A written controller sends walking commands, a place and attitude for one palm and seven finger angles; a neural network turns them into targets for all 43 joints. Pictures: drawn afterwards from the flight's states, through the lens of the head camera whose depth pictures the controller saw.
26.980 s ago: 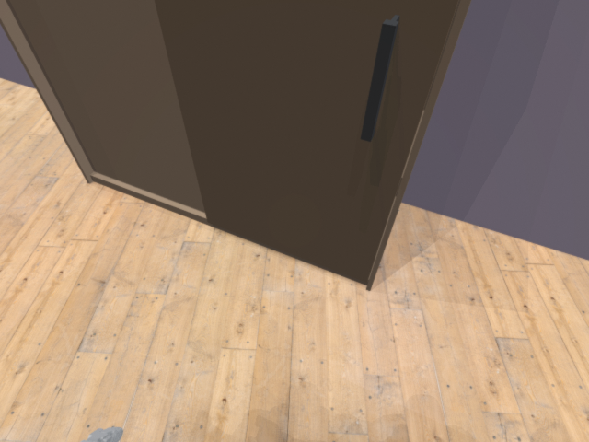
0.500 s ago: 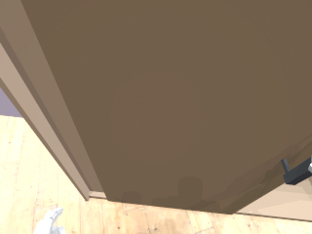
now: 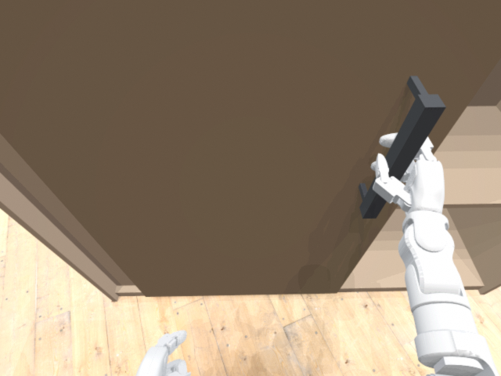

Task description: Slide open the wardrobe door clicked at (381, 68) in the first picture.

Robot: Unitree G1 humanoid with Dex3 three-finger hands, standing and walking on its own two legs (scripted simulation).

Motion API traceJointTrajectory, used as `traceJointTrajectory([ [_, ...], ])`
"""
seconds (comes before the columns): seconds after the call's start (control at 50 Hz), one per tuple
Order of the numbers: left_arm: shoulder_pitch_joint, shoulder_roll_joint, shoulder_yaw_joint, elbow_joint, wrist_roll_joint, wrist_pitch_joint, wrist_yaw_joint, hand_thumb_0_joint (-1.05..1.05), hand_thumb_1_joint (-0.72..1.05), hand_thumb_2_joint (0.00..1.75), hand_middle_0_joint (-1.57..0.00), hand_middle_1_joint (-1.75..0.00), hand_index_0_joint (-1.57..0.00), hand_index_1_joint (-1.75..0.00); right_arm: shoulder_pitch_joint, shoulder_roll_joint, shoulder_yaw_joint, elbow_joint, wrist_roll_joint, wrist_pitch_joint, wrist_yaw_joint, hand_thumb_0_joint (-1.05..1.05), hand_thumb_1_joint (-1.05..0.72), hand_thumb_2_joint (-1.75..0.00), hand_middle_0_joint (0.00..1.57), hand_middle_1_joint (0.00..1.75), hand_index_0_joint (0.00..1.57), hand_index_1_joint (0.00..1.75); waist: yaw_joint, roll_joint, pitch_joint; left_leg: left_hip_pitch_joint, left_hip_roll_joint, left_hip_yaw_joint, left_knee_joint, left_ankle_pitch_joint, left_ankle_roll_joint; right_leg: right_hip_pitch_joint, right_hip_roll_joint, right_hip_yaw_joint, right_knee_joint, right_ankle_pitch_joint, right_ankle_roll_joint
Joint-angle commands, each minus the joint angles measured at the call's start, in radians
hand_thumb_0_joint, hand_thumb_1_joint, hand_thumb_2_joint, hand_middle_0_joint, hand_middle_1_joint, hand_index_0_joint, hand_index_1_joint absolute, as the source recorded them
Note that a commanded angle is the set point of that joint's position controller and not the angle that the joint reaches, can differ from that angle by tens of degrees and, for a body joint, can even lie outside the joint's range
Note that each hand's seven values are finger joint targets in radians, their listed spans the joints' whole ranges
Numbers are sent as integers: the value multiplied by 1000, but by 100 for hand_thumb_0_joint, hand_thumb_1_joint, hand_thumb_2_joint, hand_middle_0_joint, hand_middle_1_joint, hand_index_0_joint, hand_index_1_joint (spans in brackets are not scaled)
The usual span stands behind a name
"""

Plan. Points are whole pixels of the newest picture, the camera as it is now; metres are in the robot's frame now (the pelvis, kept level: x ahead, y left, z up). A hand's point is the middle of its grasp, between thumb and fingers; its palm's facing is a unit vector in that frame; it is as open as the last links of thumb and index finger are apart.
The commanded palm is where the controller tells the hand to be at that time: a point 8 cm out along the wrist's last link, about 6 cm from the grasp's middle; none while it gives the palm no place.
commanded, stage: stop walking and hold the door there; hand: right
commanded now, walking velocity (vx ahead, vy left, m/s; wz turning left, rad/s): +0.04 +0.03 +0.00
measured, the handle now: (388, 157) +0.44 -0.21 +0.10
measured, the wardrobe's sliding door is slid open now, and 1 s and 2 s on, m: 0.59 0.59 0.59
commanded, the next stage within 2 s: loosen the grip on the handle in 0.76 s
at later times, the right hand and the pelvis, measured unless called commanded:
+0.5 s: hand (381, 180) +0.39 -0.19 +0.10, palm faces +0.15 +0.98 -0.09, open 5.7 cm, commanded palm +0.36 -0.22 +0.07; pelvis -0.01 -0.03 +0.01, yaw +2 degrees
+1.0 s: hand (387, 179) +0.39 -0.20 +0.10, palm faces +0.14 +0.99 -0.07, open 6.6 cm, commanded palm +0.35 -0.23 +0.11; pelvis -0.02 -0.03 +0.01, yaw +3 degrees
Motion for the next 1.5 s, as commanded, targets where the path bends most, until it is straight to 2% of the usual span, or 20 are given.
traceJointTrajectory([
  [0.0, -29, 234, 114, -106, -21, -47, 30, 0, 90, 90, -20, -30, -20, -30, -282, -132, 3, -68, -6, -4, 15, 0, -90, -90, 45, 140, 45, 140, 65, 239, -352, 272, 212, -311, -168, 422, 105, 7, -31, 95, 164, 238, -52],
  [0.02, -49, 239, 115, -110, -14, -51, 25, 0, 90, 90, -20, -30, -20, -30, -298, -44, 66, -44, 7, 0, 21, 0, -90, -90, 45, 140, 45, 140, 51, 308, -284, 211, 265, -369, -200, 458, 148, -19, 19, 103, 201, 20, -35],
  [0.04, -51, 235, 104, -94, -11, -56, 27, 0, 90, 90, -20, -30, -20, -30, -308, -40, 67, 8, 13, -4, 21, 0, -90, -90, 45, 140, 45, 140, 50, 239, -212, 118, 292, -345, -213, 422, 160, -28, 15, 124, 176, -107, -29],
  [0.1, -41, 240, 97, -61, -1, -54, 44, 0, 90, 90, -20, -30, -20, -30, -318, -119, 3, 15, 0, -21, 11, 0, -90, -90, 45, 140, 45, 140, 60, 49, -221, 117, 197, -187, -120, 315, 71, 121, 5, 79, -180, 133, -27],
  [0.14, -63, 259, 109, -93, -11, -56, 48, 0, 90, 90, -20, -30, -20, -30, -287, -102, 8, 23, 2, -36, 19, 0, -90, -90, 45, 140, 45, 140, 30, -26, -231, 61, 117, -171, -64, 171, 9, 190, -86, 163, -238, 355, -61],
  [0.16, -78, 245, 106, -98, -10, -50, 47, 0, 90, 90, -20, -30, -20, -30, -265, -25, 73, 48, 9, -36, 27, 0, -90, -90, 45, 140, 45, 140, 45, -79, -205, 17, 100, -144, -62, 72, -9, 169, -126, 221, -240, 283, -85],
  [0.2, -79, 242, 106, -101, -12, -42, 56, 0, 90, 90, -20, -30, -20, -30, -285, -58, 57, 41, 6, -36, 19, 0, -90, -90, 45, 140, 45, 140, 45, -155, -158, 23, 81, -110, -10, -46, -19, 75, -185, 332, -332, 100, -128],
  [0.28, -45, 250, 115, -108, -17, -44, 56, 0, 90, 90, -20, -30, -20, -30, -301, 29, 126, 55, 13, -32, 20, 0, -90, -90, 45, 140, 45, 140, 46, -71, -207, 33, 88, -119, -99, 16, -13, 138, -180, 291, -267, 137, -123],
  [0.42, -11, 264, 123, -93, -17, -38, 63, 0, 90, 90, -20, -30, -20, -30, -333, -20, 95, 142, 11, -20, 3, 0, -90, -90, 45, 140, 45, 140, 55, -33, -197, 23, 113, -166, -155, -16, -3, 70, -107, 202, -240, -59, -83],
  [0.56, -11, 263, 124, -67, -13, -31, 68, 0, 90, 90, -20, -30, -20, -30, -286, -67, 50, 225, 15, -22, 12, 0, -90, -90, 45, 140, 45, 140, 54, 109, -202, 35, 174, -238, -196, 213, 2, 136, -61, 141, -145, 166, -55],
  [0.82, -39, 273, 133, -77, -20, -19, 73, 0, 90, 90, -20, -30, -20, -30, -276, -93, 26, 240, 8, -47, 19, 0, -90, -90, 45, 140, 45, 140, 45, 69, -183, 39, 178, -226, -186, 255, -11, 165, -57, 140, -159, 225, -56],
  [0.84, -5, 321, 216, -171, 2, -61, 34, 0, 90, 90, -20, -30, -20, -30, -1019, -741, -411, -283, -108, -108, 39, 0, -90, -90, 45, 140, 45, 140, -15, 177, -231, 5, 124, -253, -173, 480, -59, 149, -14, 33, -86, 257, -65],
  [0.86, -99, 285, 171, -98, 24, -134, 35, 0, 90, 90, -20, -30, -20, -30, -783, -215, -107, 223, -77, -15, 100, 0, -78, -84, 45, 140, 45, 140, 85, 172, -561, 165, 32, -125, 43, 760, 2, 166, 98, 21, -204, 505, -74],
  [0.88, 33, 290, 187, -76, -21, -156, 32, 0, 90, 90, -20, -30, -20, -30, -518, -122, -158, 201, -14, 0, 119, 0, -66, -78, 45, 140, 45, 140, 57, 120, -564, 55, 37, -78, 50, 604, -12, 223, 78, 72, -101, 602, -58],
  [0.9, 15, 304, 176, -74, -15, -174, 21, 0, 90, 90, -20, -30, -20, -30, -427, -91, -144, 173, 23, -14, 134, 0, -54, -73, 45, 140, 45, 140, 18, -142, -535, -7, 53, -89, 20, 488, -5, 308, 73, 64, -74, 612, -26],
  [0.92, 26, 305, 170, -71, -4, -172, 18, 0, 90, 90, -20, -30, -20, -30, -446, -183, -199, 55, 55, -52, 104, 0, -42, -67, 45, 140, 45, 140, 5, -200, -543, -8, 39, -102, -11, 395, -15, 324, 81, 64, -76, 500, -24],
  [1.0, 4, 302, 153, -92, -8, -190, 12, 0, 90, 90, -20, -30, -20, -30, -521, -155, -98, 98, -13, -110, 26, 0, 7, -43, 45, 140, 45, 140, 69, 82, -296, -112, 30, -109, -48, 123, -27, 80, 77, 69, -104, 97, -61],
  [1.1, -18, 301, 135, -108, -22, -215, 29, 0, 90, 90, -20, -30, -20, -30, -576, -218, -104, 110, -6, -136, 13, 0, 55, -20, 41, 135, 41, 135, 57, 8, -277, -145, 37, -157, -82, -98, -25, 23, 86, 58, -118, -89, -62],
  [1.3, 19, 302, 135, -91, -8, -239, 34, 0, 90, 90, -20, -30, -20, -30, -527, -208, -111, 32, 11, -105, -2, 0, 55, -20, 28, 118, 28, 118, 42, 9, -389, -90, 22, -127, -34, 67, -20, 66, 77, 75, -94, 70, -63],
  [1.48, 40, 289, 147, -98, -5, -235, 14, 0, 90, 90, -20, -30, -20, -30, -392, -102, -54, -125, 6, -55, -20, 0, 55, -20, 25, 115, 25, 115, 31, -29, -431, -96, 11, -100, 18, 238, -18, 138, 66, 79, -61, 274, -50],
])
